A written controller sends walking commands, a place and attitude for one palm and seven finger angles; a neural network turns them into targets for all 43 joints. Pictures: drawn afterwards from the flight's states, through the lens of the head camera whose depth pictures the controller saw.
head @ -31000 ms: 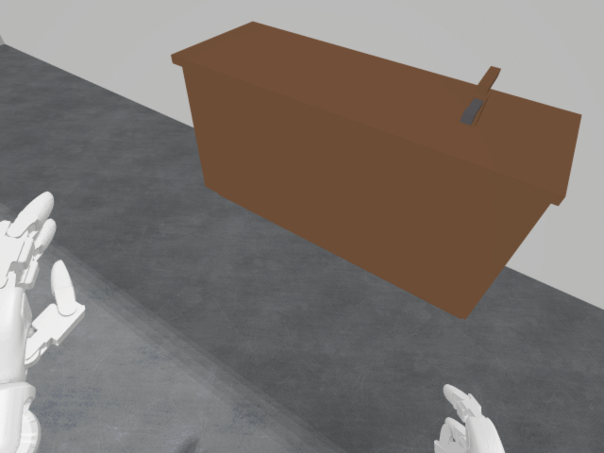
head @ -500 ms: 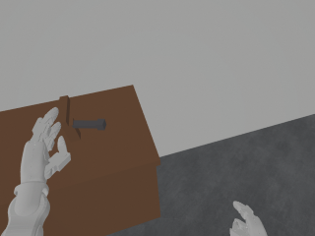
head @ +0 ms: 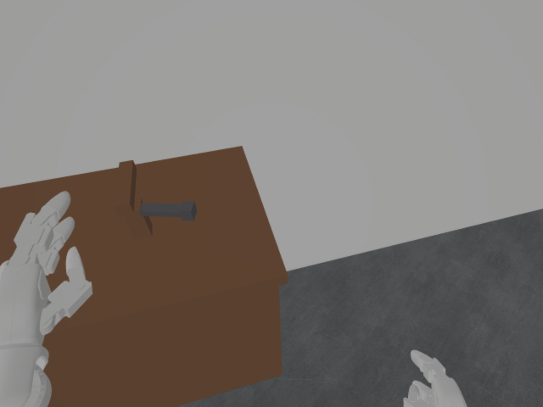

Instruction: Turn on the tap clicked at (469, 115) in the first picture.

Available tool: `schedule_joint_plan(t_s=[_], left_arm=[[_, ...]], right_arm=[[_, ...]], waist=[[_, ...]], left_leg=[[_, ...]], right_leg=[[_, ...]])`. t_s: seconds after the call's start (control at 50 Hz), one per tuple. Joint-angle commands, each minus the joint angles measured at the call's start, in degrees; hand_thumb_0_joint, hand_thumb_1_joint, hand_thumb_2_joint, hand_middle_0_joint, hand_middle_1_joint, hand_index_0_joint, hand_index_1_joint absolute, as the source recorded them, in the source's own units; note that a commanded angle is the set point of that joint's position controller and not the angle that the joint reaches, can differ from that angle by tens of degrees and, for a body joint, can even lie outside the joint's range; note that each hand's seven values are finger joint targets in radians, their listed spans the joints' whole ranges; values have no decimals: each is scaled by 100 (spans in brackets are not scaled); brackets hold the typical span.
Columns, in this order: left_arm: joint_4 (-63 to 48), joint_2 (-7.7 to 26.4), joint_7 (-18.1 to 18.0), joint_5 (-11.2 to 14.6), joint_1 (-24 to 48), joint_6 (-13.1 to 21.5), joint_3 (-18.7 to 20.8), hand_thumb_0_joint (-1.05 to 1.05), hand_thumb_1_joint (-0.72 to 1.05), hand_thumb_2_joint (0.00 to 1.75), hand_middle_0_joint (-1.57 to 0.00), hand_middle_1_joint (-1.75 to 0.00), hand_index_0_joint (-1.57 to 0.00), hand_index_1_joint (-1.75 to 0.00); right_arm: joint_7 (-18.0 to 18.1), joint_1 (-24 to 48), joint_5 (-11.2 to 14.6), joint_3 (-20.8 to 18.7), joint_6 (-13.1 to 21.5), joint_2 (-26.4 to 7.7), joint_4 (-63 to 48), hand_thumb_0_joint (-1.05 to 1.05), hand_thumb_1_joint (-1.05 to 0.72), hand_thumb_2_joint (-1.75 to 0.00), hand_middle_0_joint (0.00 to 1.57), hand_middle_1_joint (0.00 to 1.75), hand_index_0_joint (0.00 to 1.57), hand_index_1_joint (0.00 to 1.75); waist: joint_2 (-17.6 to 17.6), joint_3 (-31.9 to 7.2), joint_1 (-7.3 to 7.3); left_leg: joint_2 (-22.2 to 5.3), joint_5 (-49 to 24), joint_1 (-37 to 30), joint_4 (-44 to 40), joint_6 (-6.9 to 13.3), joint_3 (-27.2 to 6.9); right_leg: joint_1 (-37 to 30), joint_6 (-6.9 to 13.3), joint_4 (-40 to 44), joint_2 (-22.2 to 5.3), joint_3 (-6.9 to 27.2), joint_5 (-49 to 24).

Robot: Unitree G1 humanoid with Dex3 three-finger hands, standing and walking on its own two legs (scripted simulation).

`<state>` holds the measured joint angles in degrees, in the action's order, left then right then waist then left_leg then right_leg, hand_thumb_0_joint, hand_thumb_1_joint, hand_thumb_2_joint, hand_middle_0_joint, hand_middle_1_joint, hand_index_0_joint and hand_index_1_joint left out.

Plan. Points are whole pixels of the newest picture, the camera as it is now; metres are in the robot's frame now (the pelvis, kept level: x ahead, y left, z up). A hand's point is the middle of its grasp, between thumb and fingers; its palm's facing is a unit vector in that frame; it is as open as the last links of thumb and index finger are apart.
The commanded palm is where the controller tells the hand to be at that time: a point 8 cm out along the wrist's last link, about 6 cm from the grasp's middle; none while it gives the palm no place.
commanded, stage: draw the hand back beside the body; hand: left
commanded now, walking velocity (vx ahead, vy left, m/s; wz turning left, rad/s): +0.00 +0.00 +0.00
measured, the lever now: (188, 210) +0.46 +0.22 +0.02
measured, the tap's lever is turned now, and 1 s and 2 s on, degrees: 70 70 70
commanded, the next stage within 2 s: step back with the hand held close in 0.10 s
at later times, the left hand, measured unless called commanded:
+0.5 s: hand (92, 294) +0.20 +0.23 +0.15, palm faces +0.30 -0.86 -0.42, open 7.4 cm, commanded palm +0.15 +0.28 +0.17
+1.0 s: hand (17, 343) +0.13 +0.28 +0.15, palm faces +0.40 -0.79 -0.48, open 7.4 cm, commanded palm +0.08 +0.31 +0.17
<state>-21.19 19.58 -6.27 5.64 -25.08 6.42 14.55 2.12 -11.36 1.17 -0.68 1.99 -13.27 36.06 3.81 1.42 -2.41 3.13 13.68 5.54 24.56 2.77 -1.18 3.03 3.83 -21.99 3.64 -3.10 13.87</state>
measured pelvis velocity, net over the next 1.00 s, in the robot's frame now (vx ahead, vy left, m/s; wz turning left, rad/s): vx -0.08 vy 0.02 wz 0.02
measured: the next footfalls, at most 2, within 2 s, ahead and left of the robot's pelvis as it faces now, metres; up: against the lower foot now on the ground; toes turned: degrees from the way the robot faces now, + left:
right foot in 1.00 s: -0.06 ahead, -0.09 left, +0.00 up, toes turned +6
left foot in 1.44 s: -0.08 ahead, +0.15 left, +0.00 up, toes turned -1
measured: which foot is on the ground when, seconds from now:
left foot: down 0.00-1.00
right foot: down 0.00-0.84, up 0.86-0.98, down 1.00-1.00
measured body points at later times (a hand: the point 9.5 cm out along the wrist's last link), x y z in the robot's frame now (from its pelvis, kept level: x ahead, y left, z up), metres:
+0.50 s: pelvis -0.02 +0.00 +0.00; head -0.02 -0.02 +0.45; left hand +0.17 +0.27 +0.17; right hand +0.16 -0.24 -0.09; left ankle +0.00 +0.09 -0.74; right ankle -0.01 -0.07 -0.74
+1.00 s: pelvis -0.08 +0.02 -0.01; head -0.06 +0.02 +0.44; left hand +0.11 +0.32 +0.18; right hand +0.09 -0.21 -0.10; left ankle +0.00 +0.09 -0.74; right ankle -0.10 -0.09 -0.74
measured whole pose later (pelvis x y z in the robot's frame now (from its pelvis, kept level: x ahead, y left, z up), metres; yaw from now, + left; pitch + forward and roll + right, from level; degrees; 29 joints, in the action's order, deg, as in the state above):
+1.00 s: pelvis -0.08 +0.02 -0.01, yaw +1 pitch +2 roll -2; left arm -25.7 22.5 -6.4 0.3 -26.3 10.6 21.3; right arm 3.4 -13.1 0.4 -0.5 1.5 -11.8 32.6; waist 2.0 -0.5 -0.3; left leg 3.8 8.1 23.8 30.0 4.7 -0.4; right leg 14.0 0.3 -31.3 4.2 3.0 18.0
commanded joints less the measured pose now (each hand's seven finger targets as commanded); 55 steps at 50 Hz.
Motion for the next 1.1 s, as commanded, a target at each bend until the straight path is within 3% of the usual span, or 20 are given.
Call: schedule_joint_plan(t_s=[0.0,0.06,0.08,0.16,0.2,0.22,0.26,0.32,0.38,0.48,0.5,0.68,0.74,0.78,0.82,0.88,0.92,0.96,1.02,1.08], left_arm=[[-1241,989,-89,-32,815,394,606,0,90,90,-20,-30,-20,-30],[-1215,1024,-107,-29,659,383,674,0,90,90,-20,-30,-20,-30],[-1278,1044,-98,-39,711,374,656,0,90,90,-20,-30,-20,-30],[-1192,1031,-99,-15,623,366,685,0,90,90,-20,-30,-20,-30],[-1277,1023,-93,-17,695,382,666,0,90,90,-20,-30,-20,-30],[-1852,1941,-124,-67,1662,604,1606,0,90,90,-20,-30,-20,-30],[-969,1156,-20,-121,693,599,1032,0,90,90,-20,-30,-20,-30],[-1051,919,21,-159,170,569,805,0,90,90,-20,-30,-20,-30],[-1291,1032,-10,-174,25,512,838,0,90,90,-20,-30,-20,-30],[-1687,1473,-106,-205,33,541,1231,0,90,90,-20,-30,-20,-30],[-1693,1357,-109,-211,28,549,1161,0,90,90,-20,-30,-20,-30],[-1661,1265,-197,-241,59,583,1007,0,90,90,-20,-30,-20,-30],[-1756,1216,-247,-290,139,634,945,0,90,90,-20,-30,-20,-30],[-1876,1366,-280,-359,262,676,1106,0,90,90,-20,-30,-20,-30],[-1833,1261,-271,-510,342,715,1209,0,90,90,-20,-30,-20,-30],[-1646,1336,-179,-571,323,709,1379,0,90,90,-20,-30,-20,-30],[-1476,1099,-92,-579,58,761,1281,0,90,90,-20,-30,-20,-30],[-1590,1012,-32,-496,-2,818,1178,0,90,90,-20,-30,-20,-30],[-2009,991,-60,-369,124,828,973,0,90,90,-20,-30,-20,-30],[-2242,1298,-131,-351,53,765,1189,0,90,90,-20,-30,-20,-30]], right_arm=[[67,799,-6,-174,351,-612,-929,0,-90,-90,20,30,20,30],[59,780,-27,-171,376,-616,-933,0,-90,-90,20,30,20,30],[50,783,-12,-172,366,-621,-921,0,-90,-90,20,30,20,30],[50,789,-25,-167,359,-607,-927,0,-90,-90,20,30,20,30],[49,789,-17,-160,357,-596,-932,0,-90,-90,20,30,20,30],[73,878,19,-112,321,-601,-1152,0,-90,-90,20,30,20,30],[97,765,-17,-137,263,-551,-992,0,-90,-90,20,30,20,30],[88,732,-22,-194,149,-631,-1118,0,-90,-90,20,30,20,30],[108,766,-32,-211,16,-682,-1216,0,-90,-90,20,30,20,30],[174,774,-29,-264,-88,-689,-1317,0,-90,-90,20,30,20,30],[182,758,-27,-265,-94,-661,-1324,0,-90,-90,20,30,20,30],[165,641,5,-319,-5,-754,-1335,0,-90,-90,20,30,20,30],[170,617,9,-281,73,-760,-1355,0,-90,-90,20,30,20,30],[207,676,-35,-273,126,-835,-1364,0,-90,-90,20,30,20,30],[244,702,-68,-275,201,-860,-1386,0,-90,-90,20,30,20,30],[244,690,-77,-327,261,-764,-1384,0,-90,-90,20,30,20,30],[211,603,-104,-304,308,-717,-1294,0,-90,-90,20,30,20,30],[178,555,-93,-274,347,-673,-1212,0,-90,-90,20,30,20,30],[155,557,-48,-314,347,-605,-1115,0,-90,-90,20,30,20,30],[168,683,-72,-343,308,-630,-1095,0,-90,-90,20,30,20,30]], waist=[[25,-221,47],[-86,-354,6],[117,-296,20],[-115,-309,12],[59,-288,20],[-13,30,21],[-567,-260,119],[-192,-819,110],[-42,-924,104],[-134,-1026,105],[-131,-1001,119],[-249,-554,233],[-171,-435,235],[345,-346,230],[833,-435,160],[488,-598,108],[246,-416,117],[-54,-618,129],[-276,-1555,123],[-7,-1657,121]], left_leg=[[-400,-559,58,-452,-103,-374],[-398,-762,23,-428,-102,-361],[-411,-745,40,-450,-132,-369],[-399,-764,68,-410,-93,-324],[-397,-732,66,-424,-105,-325],[-552,-420,445,-238,90,-530],[-566,-837,210,112,73,-560],[-718,-1688,60,67,61,-511],[-813,-2031,215,5,57,-556],[-860,-1690,628,-28,41,-702],[-877,-1643,744,-35,42,-732],[-724,634,1264,191,54,-819],[-821,1202,1436,24,112,-998],[-1063,1787,2072,-649,224,-1333],[-1527,3021,3385,-1653,479,-1969],[-1584,2783,3442,-1593,563,-1959],[-1531,2521,3215,-1418,587,-1845],[-1269,1219,2235,-833,415,-1431],[-1040,-1602,505,86,128,-743],[-1178,-2022,271,40,94,-779]], right_leg=[[263,-142,442,-394,369,-586],[159,-133,412,-389,350,-796],[169,-121,431,-392,375,-762],[155,-137,435,-406,377,-839],[160,-129,450,-415,399,-812],[507,-228,641,-730,1071,-1206],[634,-233,564,-1023,1139,-1846],[452,-314,151,-987,908,-2291],[469,-360,-4,-927,834,-2252],[499,-263,-116,-928,919,-1856],[478,-251,-153,-914,913,-1809],[1414,-56,362,-1115,1328,161],[1629,-121,306,-964,1177,870],[1159,-265,-143,-618,940,910],[-212,-448,-1436,-97,625,222],[-431,-481,-1847,16,657,33],[-198,-484,-1467,55,631,134],[214,-401,-668,-109,762,-744],[879,-415,-520,-502,1104,-1828],[1119,-438,-614,-428,1056,-1285]])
